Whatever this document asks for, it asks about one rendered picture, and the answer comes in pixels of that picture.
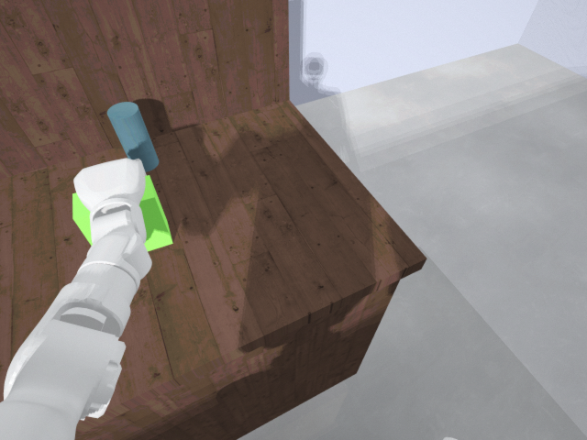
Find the table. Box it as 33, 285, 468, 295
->
0, 0, 426, 440

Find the robot left hand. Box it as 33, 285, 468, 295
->
73, 158, 147, 212

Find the sponge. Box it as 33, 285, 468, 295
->
72, 175, 173, 251

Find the robot left upper arm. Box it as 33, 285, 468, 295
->
0, 319, 126, 440

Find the left robot forearm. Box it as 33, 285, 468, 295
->
4, 198, 152, 400

